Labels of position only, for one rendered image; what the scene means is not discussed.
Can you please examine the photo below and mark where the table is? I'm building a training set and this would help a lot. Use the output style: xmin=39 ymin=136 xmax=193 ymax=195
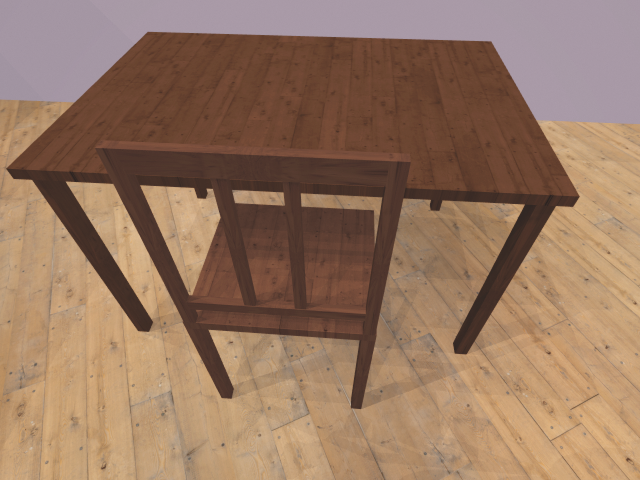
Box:
xmin=6 ymin=32 xmax=580 ymax=355

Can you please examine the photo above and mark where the chair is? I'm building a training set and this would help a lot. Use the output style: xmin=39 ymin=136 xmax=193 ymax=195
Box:
xmin=95 ymin=140 xmax=411 ymax=409

